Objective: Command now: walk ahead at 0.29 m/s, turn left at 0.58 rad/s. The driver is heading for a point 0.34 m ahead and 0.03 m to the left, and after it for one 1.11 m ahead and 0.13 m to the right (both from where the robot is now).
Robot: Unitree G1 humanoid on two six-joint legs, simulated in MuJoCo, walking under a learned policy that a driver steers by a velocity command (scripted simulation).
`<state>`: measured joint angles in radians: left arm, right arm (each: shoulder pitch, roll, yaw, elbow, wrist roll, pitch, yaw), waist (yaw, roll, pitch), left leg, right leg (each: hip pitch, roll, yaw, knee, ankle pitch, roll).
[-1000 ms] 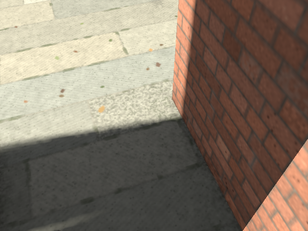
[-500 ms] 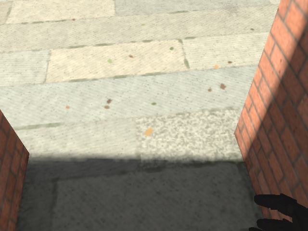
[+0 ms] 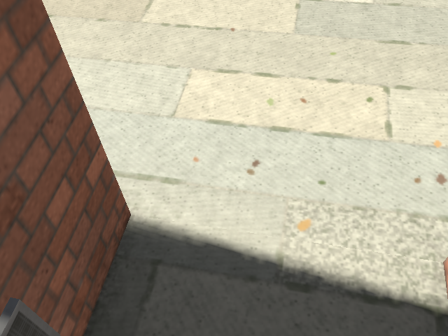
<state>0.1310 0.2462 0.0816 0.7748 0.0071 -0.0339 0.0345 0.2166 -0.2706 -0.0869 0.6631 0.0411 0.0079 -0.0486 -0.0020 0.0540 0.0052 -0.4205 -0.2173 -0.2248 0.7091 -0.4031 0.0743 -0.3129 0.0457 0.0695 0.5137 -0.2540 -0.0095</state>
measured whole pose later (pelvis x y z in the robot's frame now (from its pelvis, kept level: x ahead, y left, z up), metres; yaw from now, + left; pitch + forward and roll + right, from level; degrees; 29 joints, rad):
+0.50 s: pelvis +0.20 +0.07 +0.00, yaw +14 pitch +2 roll -1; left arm 0.29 0.33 0.07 0.86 -0.04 -0.07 -0.01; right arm 0.17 -0.27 -0.01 0.65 0.00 -0.06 0.01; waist 0.06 -0.03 0.09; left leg -0.37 0.02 0.02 0.55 -0.21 0.00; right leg -0.39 0.02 0.11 1.22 -0.40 0.00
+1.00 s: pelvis +0.48 +0.00 -0.03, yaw +0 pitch +0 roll +0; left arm 0.30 0.33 0.09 0.69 -0.03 -0.02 -0.06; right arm 0.19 -0.34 -0.06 0.73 0.04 -0.07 -0.06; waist 0.07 0.01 0.10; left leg -0.20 0.12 -0.05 1.19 -0.53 -0.04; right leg -0.52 0.07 0.00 0.72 -0.21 -0.07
